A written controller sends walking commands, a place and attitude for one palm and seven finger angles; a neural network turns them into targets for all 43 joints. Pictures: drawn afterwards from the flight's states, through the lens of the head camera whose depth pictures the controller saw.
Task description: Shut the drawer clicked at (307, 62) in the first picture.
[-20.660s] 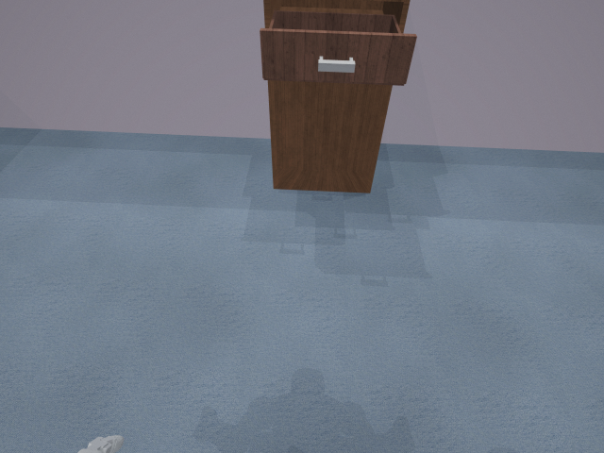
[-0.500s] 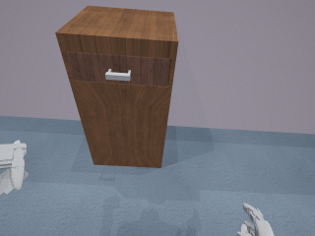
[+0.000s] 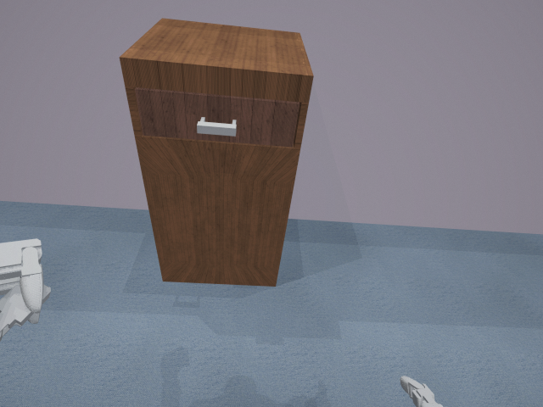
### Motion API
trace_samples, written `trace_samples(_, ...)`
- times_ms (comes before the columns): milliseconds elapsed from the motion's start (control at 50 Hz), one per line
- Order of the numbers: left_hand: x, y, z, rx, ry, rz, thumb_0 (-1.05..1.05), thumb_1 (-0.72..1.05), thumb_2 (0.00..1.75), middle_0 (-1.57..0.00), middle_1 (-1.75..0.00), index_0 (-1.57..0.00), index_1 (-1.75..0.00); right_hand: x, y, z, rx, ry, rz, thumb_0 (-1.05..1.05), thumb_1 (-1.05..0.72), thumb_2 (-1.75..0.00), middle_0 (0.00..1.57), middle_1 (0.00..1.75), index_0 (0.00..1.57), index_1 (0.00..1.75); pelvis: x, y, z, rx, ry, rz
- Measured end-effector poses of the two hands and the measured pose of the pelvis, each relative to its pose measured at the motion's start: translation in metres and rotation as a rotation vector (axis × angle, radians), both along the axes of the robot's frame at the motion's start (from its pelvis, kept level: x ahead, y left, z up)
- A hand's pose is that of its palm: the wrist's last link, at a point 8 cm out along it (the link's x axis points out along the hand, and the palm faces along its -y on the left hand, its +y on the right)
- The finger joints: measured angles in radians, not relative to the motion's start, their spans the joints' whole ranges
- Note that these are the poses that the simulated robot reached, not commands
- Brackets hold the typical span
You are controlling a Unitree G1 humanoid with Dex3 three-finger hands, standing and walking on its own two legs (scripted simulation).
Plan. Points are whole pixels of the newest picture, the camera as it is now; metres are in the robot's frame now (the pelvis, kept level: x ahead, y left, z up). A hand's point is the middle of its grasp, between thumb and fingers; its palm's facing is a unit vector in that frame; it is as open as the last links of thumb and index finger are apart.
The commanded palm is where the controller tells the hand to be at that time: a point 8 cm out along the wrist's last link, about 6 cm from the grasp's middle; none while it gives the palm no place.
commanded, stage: stop stepping back and stand still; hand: left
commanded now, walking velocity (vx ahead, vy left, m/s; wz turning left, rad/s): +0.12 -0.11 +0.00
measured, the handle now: (217, 125) +0.82 +0.22 +0.03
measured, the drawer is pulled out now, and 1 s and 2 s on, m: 0.00 0.00 0.00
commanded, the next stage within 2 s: let the arm hang, fingers relaxed in 0.90 s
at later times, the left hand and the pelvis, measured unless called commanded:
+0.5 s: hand (69, 294) +0.18 +0.25 +0.16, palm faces +0.44 -0.80 -0.41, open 3.2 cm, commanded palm +0.12 +0.28 +0.19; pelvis +0.00 -0.01 +0.00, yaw +2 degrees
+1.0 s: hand (95, 284) +0.19 +0.23 +0.16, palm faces +0.35 -0.81 -0.47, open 3.2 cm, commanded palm none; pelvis +0.01 -0.02 +0.01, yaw +1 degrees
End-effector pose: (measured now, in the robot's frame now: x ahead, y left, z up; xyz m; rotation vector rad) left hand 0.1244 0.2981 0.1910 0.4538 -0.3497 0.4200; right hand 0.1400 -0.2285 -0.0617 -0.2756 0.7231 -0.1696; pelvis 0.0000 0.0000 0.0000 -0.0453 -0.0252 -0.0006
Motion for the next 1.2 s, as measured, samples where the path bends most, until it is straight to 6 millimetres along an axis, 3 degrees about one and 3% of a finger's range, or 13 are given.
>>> trace_samples(40,0.009,0.011,-0.016,-0.055,-0.012,0.033,0.01,0.89,0.89,-1.41,-1.6,-1.41,-1.6,-0.007,-0.003,-0.005,-0.027,-0.01,-0.019,0.02,-0.9,-0.9,0.21,0.3,0.2,0.3,-0.005,0.006,-0.008,0.002,-0.005,0.011)
trace_samples(100,0.024,0.008,-0.027,-0.105,0.028,0.016,0.01,0.89,0.89,-1.41,-1.6,-1.41,-1.6,-0.023,0.001,-0.002,-0.013,-0.005,-0.029,0.02,-0.9,-0.9,0.2,0.3,0.2,0.3,-0.016,0.007,-0.003,0.024,-0.032,0.008)
trace_samples(160,0.026,-0.013,-0.015,-0.066,0.051,-0.085,0.01,0.89,0.9,-1.41,-1.6,-1.41,-1.6,-0.039,0.007,0.006,0.022,0.006,-0.021,0.02,-0.9,-0.9,0.2,0.3,0.2,0.3,-0.021,0.003,0.007,0.022,-0.032,0.01)
trace_samples(260,0.006,-0.037,0.02,0.103,0.065,-0.178,0.01,0.89,0.89,-1.41,-1.6,-1.41,-1.6,-0.05,0.006,0.007,0.058,0.043,-0.023,0.02,-0.9,-0.9,0.21,0.3,0.2,0.3,-0.017,-0.005,0.016,-0.001,0.0,-0.004)
trace_samples(320,0.0,-0.034,0.024,0.198,0.095,-0.114,0.01,0.89,0.89,-1.41,-1.6,-1.41,-1.6,-0.043,-0.003,-0.008,0.072,0.067,-0.019,0.02,-0.9,-0.9,0.21,0.3,0.2,0.3,-0.014,-0.012,0.009,0.019,0.029,0.005)
trace_samples(400,0.002,-0.019,0.009,0.132,0.127,-0.006,0.01,0.88,0.89,-1.41,-1.6,-1.41,-1.6,-0.029,-0.016,-0.024,0.054,0.115,-0.004,0.02,-0.9,-0.9,0.21,0.3,0.2,0.3,-0.016,-0.011,0.005,0.018,0.015,0.011)
trace_samples(540,0.016,-0.021,-0.015,-0.014,0.115,0.004,0.01,0.89,0.89,-1.41,-1.6,-1.41,-1.6,0.006,-0.021,-0.009,0.007,0.016,-0.019,0.02,-0.9,-0.9,0.2,0.3,0.2,0.3,0.0,-0.005,0.002,0.039,-0.005,0.021)
trace_samples(720,0.033,-0.037,0.011,0.103,0.107,-0.058,0.01,0.89,0.89,-1.41,-1.6,-1.41,-1.6,0.044,-0.003,0.008,0.077,-0.074,0.055,0.01,-0.9,-0.9,0.2,0.3,0.2,0.3,0.006,-0.018,0.011,0.031,0.024,0.015)
trace_samples(1000,0.03,-0.033,-0.008,0.035,0.224,-0.024,0.01,0.89,0.89,-1.41,-1.6,-1.41,-1.6,0.029,-0.017,-0.002,0.057,0.015,0.003,0.02,-0.9,-0.9,0.2,0.3,0.2,0.3,0.01,-0.016,0.013,0.032,0.023,0.011)
trace_samples(1040,0.038,-0.028,-0.033,0.038,0.304,-0.048,0.01,0.89,0.89,-1.4,-1.6,-1.4,-1.6,0.026,-0.02,-0.011,0.068,0.034,0.043,0.01,-0.9,-0.9,0.2,0.3,0.2,0.3,0.006,-0.013,0.01,0.03,0.036,0.024)
trace_samples(1100,0.045,-0.015,-0.118,-0.081,0.636,-0.016,0.0,0.89,0.89,-1.38,-1.57,-1.38,-1.58,0.018,-0.03,-0.032,0.076,0.109,0.056,0.01,-0.9,-0.9,0.2,0.3,0.2,0.3,-0.001,-0.006,0.004,0.029,0.043,0.032)
trace_samples(1160,0.024,-0.02,-0.205,-0.22,0.978,0.022,0.0,0.9,0.89,-1.32,-1.52,-1.32,-1.52,0.001,-0.036,-0.044,0.07,0.174,0.029,0.01,-0.9,-0.9,0.2,0.3,0.2,0.3,-0.006,-0.004,0.0,0.032,0.038,0.033)
trace_samples(1200,-0.001,-0.032,-0.25,-0.306,1.153,0.023,0.0,0.9,0.89,-1.26,-1.46,-1.27,-1.47,-0.017,-0.038,-0.046,0.058,0.229,0.012,0.01,-0.9,-0.9,0.2,0.3,0.2,0.3,-0.008,-0.005,0.0,0.037,0.029,0.036)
